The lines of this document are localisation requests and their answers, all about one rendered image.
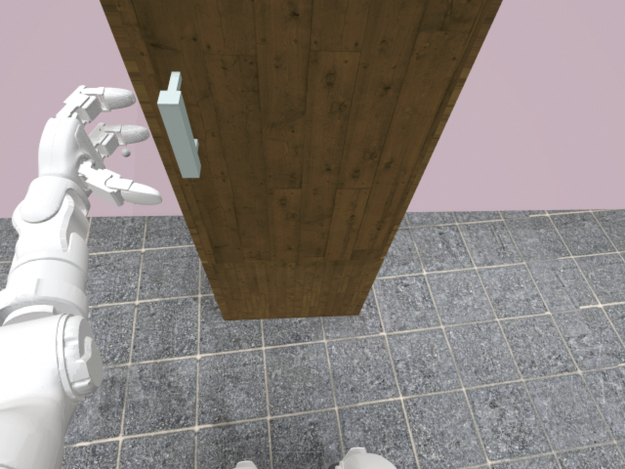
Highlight robot left upper arm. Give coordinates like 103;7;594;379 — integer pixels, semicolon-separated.
0;314;103;469

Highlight right robot shin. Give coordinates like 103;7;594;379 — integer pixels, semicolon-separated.
342;448;366;461

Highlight left robot forearm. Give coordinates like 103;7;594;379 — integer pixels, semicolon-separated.
0;176;91;326

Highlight cupboard door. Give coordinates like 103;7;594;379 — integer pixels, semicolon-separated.
113;0;493;264

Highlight handle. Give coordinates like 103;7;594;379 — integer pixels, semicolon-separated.
157;71;201;178

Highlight robot left hand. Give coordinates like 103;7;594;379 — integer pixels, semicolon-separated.
38;85;162;207

